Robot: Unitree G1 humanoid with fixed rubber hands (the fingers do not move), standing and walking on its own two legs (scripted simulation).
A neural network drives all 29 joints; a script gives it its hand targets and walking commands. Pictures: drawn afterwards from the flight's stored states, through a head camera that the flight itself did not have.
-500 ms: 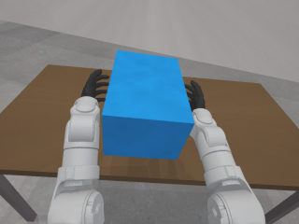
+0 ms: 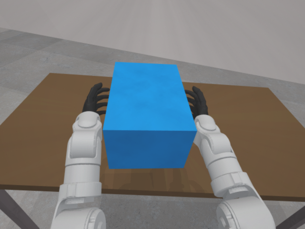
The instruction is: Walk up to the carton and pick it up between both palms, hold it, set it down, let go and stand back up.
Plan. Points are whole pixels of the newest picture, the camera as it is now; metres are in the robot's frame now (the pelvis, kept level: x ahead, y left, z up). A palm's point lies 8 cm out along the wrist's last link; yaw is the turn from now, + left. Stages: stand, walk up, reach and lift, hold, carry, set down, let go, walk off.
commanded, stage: hold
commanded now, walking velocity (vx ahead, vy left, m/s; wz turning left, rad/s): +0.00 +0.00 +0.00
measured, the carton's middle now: (146, 110) +0.39 +0.00 +0.16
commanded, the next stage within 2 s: none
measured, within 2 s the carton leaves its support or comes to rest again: neither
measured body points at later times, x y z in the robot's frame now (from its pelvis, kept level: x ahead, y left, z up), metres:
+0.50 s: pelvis +0.01 -0.01 +0.00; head -0.05 +0.00 +0.45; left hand +0.36 +0.14 +0.19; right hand +0.36 -0.14 +0.17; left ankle +0.03 +0.14 -0.75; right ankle +0.00 -0.14 -0.75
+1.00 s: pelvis -0.02 +0.00 +0.00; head -0.06 +0.02 +0.45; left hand +0.36 +0.14 +0.19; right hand +0.36 -0.14 +0.18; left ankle +0.03 +0.14 -0.75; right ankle +0.00 -0.14 -0.75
